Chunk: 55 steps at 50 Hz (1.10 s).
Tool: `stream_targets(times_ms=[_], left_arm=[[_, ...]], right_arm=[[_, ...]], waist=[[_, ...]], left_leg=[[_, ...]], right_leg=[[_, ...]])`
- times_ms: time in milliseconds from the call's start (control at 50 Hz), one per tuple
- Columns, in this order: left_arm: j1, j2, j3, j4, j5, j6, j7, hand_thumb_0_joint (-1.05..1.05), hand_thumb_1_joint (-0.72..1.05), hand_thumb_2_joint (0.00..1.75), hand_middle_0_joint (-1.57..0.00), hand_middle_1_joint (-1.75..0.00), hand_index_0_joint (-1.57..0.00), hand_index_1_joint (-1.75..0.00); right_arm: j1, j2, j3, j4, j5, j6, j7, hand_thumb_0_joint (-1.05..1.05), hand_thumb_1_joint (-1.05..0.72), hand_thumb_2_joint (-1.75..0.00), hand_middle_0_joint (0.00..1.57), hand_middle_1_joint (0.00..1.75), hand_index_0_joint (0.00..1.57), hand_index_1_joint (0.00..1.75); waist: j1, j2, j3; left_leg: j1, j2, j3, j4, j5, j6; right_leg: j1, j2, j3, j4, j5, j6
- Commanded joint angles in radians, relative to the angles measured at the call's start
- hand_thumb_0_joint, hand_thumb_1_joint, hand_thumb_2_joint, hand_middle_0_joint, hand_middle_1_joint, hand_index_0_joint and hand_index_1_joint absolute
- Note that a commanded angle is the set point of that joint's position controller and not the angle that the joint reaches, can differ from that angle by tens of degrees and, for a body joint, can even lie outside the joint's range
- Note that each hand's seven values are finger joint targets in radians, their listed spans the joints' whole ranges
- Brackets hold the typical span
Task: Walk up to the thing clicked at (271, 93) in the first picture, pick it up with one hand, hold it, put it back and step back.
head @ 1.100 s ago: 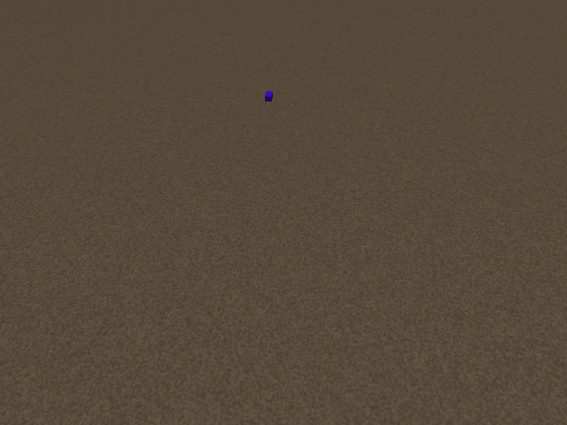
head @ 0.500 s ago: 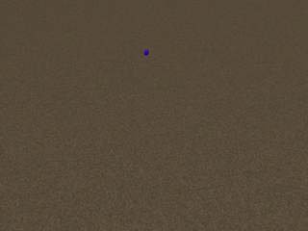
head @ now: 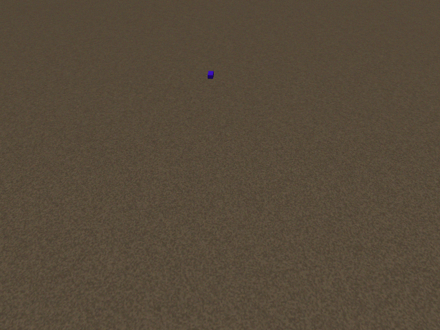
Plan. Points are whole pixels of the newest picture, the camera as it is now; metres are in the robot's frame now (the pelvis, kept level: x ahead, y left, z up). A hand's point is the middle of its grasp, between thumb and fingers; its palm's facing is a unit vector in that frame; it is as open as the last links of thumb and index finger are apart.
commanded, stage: stand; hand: left
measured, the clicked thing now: (210, 74) +2.22 +0.06 -0.77
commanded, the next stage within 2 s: walk up in 0.02 s
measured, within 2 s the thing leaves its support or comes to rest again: neither
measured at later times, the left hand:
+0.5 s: hand (98, 303) +0.22 +0.26 -0.13, palm faces -0.27 -0.81 -0.52, open 7.4 cm
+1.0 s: hand (175, 127) +0.76 +0.16 -0.12, palm faces -0.64 -0.56 -0.52, open 7.4 cm
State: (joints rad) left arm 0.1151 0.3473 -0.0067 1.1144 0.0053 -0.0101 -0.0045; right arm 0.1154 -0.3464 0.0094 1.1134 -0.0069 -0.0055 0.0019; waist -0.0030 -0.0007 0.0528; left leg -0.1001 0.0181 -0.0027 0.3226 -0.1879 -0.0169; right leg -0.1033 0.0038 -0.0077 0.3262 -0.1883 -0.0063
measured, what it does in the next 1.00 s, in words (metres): walks ahead, turning right: right foot, then left foot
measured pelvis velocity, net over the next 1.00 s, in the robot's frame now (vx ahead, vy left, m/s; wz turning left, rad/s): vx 0.45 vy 0.01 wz -0.69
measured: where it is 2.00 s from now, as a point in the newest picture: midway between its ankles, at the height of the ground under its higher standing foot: (226, 185)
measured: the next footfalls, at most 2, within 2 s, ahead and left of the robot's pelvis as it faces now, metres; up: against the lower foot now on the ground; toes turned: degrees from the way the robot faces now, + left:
right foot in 0.30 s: +0.10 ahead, -0.19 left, +0.00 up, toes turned -23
left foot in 0.72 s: +0.50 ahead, +0.08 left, +0.00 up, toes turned -28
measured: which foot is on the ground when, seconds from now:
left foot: down 0.00-0.28, up 0.30-0.70, down 0.72-1.00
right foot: down 0.00-0.08, up 0.10-0.28, down 0.30-0.72, up 0.74-1.00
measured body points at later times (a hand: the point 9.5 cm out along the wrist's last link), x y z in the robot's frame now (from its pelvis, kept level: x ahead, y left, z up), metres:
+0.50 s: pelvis +0.13 -0.03 -0.02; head +0.11 -0.07 +0.43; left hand +0.23 +0.30 -0.09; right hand +0.20 -0.39 -0.12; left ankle +0.26 +0.08 -0.68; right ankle +0.06 -0.18 -0.75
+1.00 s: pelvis +0.45 +0.01 -0.02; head +0.47 -0.02 +0.43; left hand +0.79 +0.19 -0.09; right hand +0.24 -0.26 -0.12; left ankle +0.47 +0.10 -0.75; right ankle +0.46 -0.13 -0.70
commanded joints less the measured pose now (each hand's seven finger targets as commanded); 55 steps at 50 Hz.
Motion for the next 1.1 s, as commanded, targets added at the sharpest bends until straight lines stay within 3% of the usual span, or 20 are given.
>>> stream_targets(times_ms=[0, 60, 100, 180, 240, 280, 300, 320, 440, 600, 640, 680, 700, 720, 740, 820, 900, 1000, 1040, 1080], left_arm=[[0.088, 0.380, 0.102, -0.106, 0.004, -0.028, -0.018, 0.00, 0.90, 0.90, -0.20, -0.30, -0.20, -0.30], [-0.176, 0.295, 0.093, -0.197, 0.009, -0.041, -0.033, 0.00, 0.90, 0.90, -0.20, -0.30, -0.20, -0.30], [-0.144, 0.297, 0.084, -0.216, 0.007, -0.050, -0.029, 0.00, 0.90, 0.90, -0.20, -0.30, -0.20, -0.30], [0.099, 0.328, 0.106, -0.135, -0.015, -0.041, -0.072, 0.00, 0.90, 0.90, -0.20, -0.30, -0.20, -0.30], [0.381, 0.349, 0.133, -0.037, -0.015, -0.050, -0.061, 0.00, 0.90, 0.90, -0.20, -0.30, -0.20, -0.30], [0.548, 0.427, 0.160, -0.038, 0.005, -0.058, -0.014, 0.00, 0.90, 0.90, -0.20, -0.30, -0.20, -0.30], [0.432, 0.419, 0.145, -0.106, 0.002, -0.066, 0.002, 0.00, 0.90, 0.90, -0.20, -0.30, -0.20, -0.30], [0.298, 0.481, 0.144, -0.167, -0.003, -0.079, 0.018, 0.00, 0.90, 0.90, -0.20, -0.30, -0.20, -0.30], [0.122, 0.463, 0.141, -0.235, -0.013, -0.122, 0.043, 0.00, 0.90, 0.90, -0.20, -0.30, -0.20, -0.30], [0.199, 0.474, 0.152, -0.253, 0.000, -0.123, 0.043, 0.00, 0.90, 0.90, -0.20, -0.30, -0.20, -0.30], [0.124, 0.479, 0.149, -0.274, 0.008, -0.111, 0.050, 0.00, 0.90, 0.90, -0.20, -0.30, -0.20, -0.30], [0.078, 0.403, 0.123, -0.301, 0.026, -0.099, 0.058, 0.00, 0.90, 0.90, -0.20, -0.30, -0.20, -0.30], [0.142, 0.277, 0.080, -0.307, 0.026, -0.098, 0.062, 0.00, 0.90, 0.90, -0.20, -0.30, -0.20, -0.30], [0.209, 0.273, 0.065, -0.310, 0.002, -0.097, 0.075, 0.00, 0.90, 0.90, -0.20, -0.30, -0.20, -0.30], [0.228, 0.304, 0.062, -0.292, -0.001, -0.102, 0.082, 0.00, 0.90, 0.90, -0.20, -0.30, -0.20, -0.30], [0.252, 0.441, 0.126, -0.188, -0.033, -0.076, 0.039, 0.00, 0.90, 0.90, -0.20, -0.30, -0.20, -0.30], [0.096, 0.387, 0.120, -0.260, -0.021, -0.061, 0.016, 0.00, 0.90, 0.90, -0.20, -0.30, -0.20, -0.30], [0.038, 0.360, 0.125, -0.298, -0.024, -0.055, 0.008, 0.00, 0.90, 0.90, -0.20, -0.30, -0.20, -0.30], [0.151, 0.350, 0.133, -0.277, -0.026, -0.052, 0.015, 0.00, 0.90, 0.90, -0.20, -0.30, -0.20, -0.30], [0.491, 0.425, 0.182, -0.201, -0.020, -0.048, 0.050, 0.00, 0.90, 0.90, -0.20, -0.30, -0.20, -0.30]], right_arm=[[-0.075, -0.396, -0.158, -0.194, -0.039, -0.049, 0.047, 0.00, -0.90, -0.90, 0.20, 0.30, 0.20, 0.30], [0.074, -0.351, -0.172, -0.183, -0.029, -0.041, 0.085, 0.00, -0.90, -0.90, 0.20, 0.30, 0.20, 0.30], [-0.023, -0.371, -0.186, -0.239, -0.027, -0.053, 0.084, 0.00, -0.90, -0.90, 0.20, 0.30, 0.20, 0.30], [-0.222, -0.390, -0.182, -0.307, -0.038, -0.065, 0.105, 0.00, -0.90, -0.90, 0.20, 0.30, 0.20, 0.30], [-0.296, -0.342, -0.169, -0.349, -0.065, -0.044, 0.121, 0.00, -0.90, -0.90, 0.20, 0.30, 0.20, 0.30], [-0.333, -0.209, -0.112, -0.414, -0.059, -0.035, 0.139, 0.00, -0.90, -0.90, 0.20, 0.30, 0.20, 0.30], [-0.345, -0.232, -0.112, -0.462, -0.036, -0.042, 0.154, 0.00, -0.90, -0.90, 0.20, 0.30, 0.20, 0.30], [-0.333, -0.286, -0.123, -0.462, -0.039, -0.048, 0.156, 0.00, -0.90, -0.90, 0.20, 0.30, 0.20, 0.30], [-0.124, -0.362, -0.151, -0.399, -0.040, 0.002, 0.180, 0.00, -0.90, -0.90, 0.20, 0.30, 0.20, 0.30], [-0.196, -0.310, -0.149, -0.476, -0.042, 0.004, 0.195, 0.00, -0.90, -0.90, 0.20, 0.30, 0.20, 0.30], [-0.078, -0.323, -0.171, -0.449, -0.041, 0.008, 0.188, 0.00, -0.90, -0.90, 0.20, 0.30, 0.20, 0.30], [0.269, -0.397, -0.217, -0.348, -0.044, 0.002, 0.156, 0.00, -0.90, -0.90, 0.20, 0.30, 0.20, 0.30], [0.394, -0.473, -0.242, -0.334, -0.050, -0.014, 0.124, 0.00, -0.90, -0.90, 0.20, 0.30, 0.20, 0.30], [0.237, -0.549, -0.247, -0.375, -0.027, -0.027, 0.105, 0.00, -0.90, -0.90, 0.20, 0.30, 0.20, 0.30], [0.077, -0.552, -0.249, -0.415, -0.002, -0.030, 0.096, 0.00, -0.90, -0.90, 0.20, 0.30, 0.20, 0.30], [-0.002, -0.351, -0.191, -0.447, -0.040, -0.034, 0.092, 0.00, -0.90, -0.90, 0.20, 0.30, 0.20, 0.30], [0.061, -0.353, -0.189, -0.443, -0.045, -0.036, 0.093, 0.00, -0.90, -0.90, 0.20, 0.30, 0.20, 0.30], [0.078, -0.330, -0.188, -0.474, -0.057, -0.020, 0.104, 0.00, -0.90, -0.90, 0.20, 0.30, 0.20, 0.30], [0.054, -0.337, -0.192, -0.492, -0.054, -0.019, 0.096, 0.00, -0.90, -0.90, 0.20, 0.30, 0.20, 0.30], [0.020, -0.319, -0.178, -0.533, -0.054, -0.017, 0.086, 0.00, -0.90, -0.90, 0.20, 0.30, 0.20, 0.30]], waist=[[-0.011, 0.125, -0.134], [-0.168, 0.186, -0.044], [-0.096, 0.188, -0.087], [0.059, 0.170, -0.086], [0.172, -0.083, -0.061], [0.254, -0.419, 0.041], [0.168, -0.297, 0.029], [0.107, -0.179, 0.029], [-0.031, -0.132, 0.000], [-0.006, -0.090, -0.014], [-0.076, -0.129, -0.041], [-0.248, 0.089, -0.167], [-0.284, 0.390, -0.218], [-0.170, 0.470, -0.167], [-0.091, 0.386, -0.140], [-0.038, 0.244, -0.123], [-0.080, 0.166, -0.028], [-0.088, 0.050, -0.027], [-0.005, 0.028, -0.081], [0.177, -0.089, -0.227]], left_leg=[[0.153, 0.085, -0.011, 0.139, -0.412, 0.096], [0.324, 0.270, -0.209, -0.066, -0.576, 0.212], [0.213, 0.477, -0.326, -0.166, -0.453, 0.270], [-0.072, 0.348, -0.029, -0.136, -0.504, 0.169], [-0.381, 0.146, 0.233, 0.271, -0.552, 0.101], [-0.897, -0.042, 0.157, 0.895, -0.557, 0.013], [-0.919, -0.011, -0.072, 0.924, -0.434, -0.007], [-0.911, 0.057, -0.148, 0.930, -0.381, -0.010], [-0.578, 0.113, -0.103, 0.737, -0.038, -0.022], [-0.389, 0.093, -0.030, 0.420, 0.040, -0.041], [-0.182, 0.083, 0.006, 0.400, 0.000, -0.016], [0.259, 0.039, -0.043, 0.307, -0.152, 0.012], [0.376, 0.210, -0.297, 0.115, -0.482, 0.021], [0.229, 0.366, -0.700, -0.177, -0.686, 0.073], [0.048, 0.396, -0.785, -0.261, -0.760, 0.116], [-0.042, 0.243, -0.244, -0.035, -0.382, 0.152], [-0.031, 0.291, -0.163, -0.086, -0.219, 0.204], [-0.062, 0.202, 0.035, -0.045, -0.021, 0.116], [-0.153, 0.161, 0.133, 0.185, 0.320, 0.064], [-0.420, 0.069, 0.197, 0.665, 0.473, -0.025]], right_leg=[[-0.275, -0.146, 0.255, 0.012, -0.350, -0.080], [-0.757, -0.058, 0.061, 0.264, -0.297, -0.010], [-0.696, -0.158, 0.014, 0.566, -0.295, -0.034], [-0.319, -0.212, -0.032, 0.482, -0.211, -0.025], [0.059, -0.121, -0.135, 0.297, -0.103, -0.026], [0.194, -0.268, 0.383, 0.036, -0.672, -0.162], [0.126, -0.413, 0.823, -0.243, -0.873, -0.244], [0.106, -0.477, 0.934, -0.321, -0.950, -0.293], [-0.163, -0.291, 0.363, -0.199, -0.472, -0.153], [-0.193, -0.218, 0.174, -0.083, -0.209, -0.150], [-0.300, -0.244, 0.170, 0.005, -0.209, -0.145], [-0.530, -0.147, 0.086, 0.547, -0.115, -0.082], [-0.731, -0.021, 0.013, 0.914, -0.423, -0.057], [-0.839, 0.036, 0.054, 1.098, -0.404, -0.089], [-0.769, -0.060, 0.141, 1.157, -0.290, -0.113], [-0.608, -0.168, 0.025, 0.824, -0.118, -0.027], [-0.598, -0.188, -0.006, 0.594, -0.130, -0.012], [-0.415, -0.108, -0.145, 0.427, -0.005, -0.023], [-0.145, -0.048, -0.198, 0.317, 0.032, -0.047], [0.331, -0.038, -0.160, 0.209, -0.032, -0.092]])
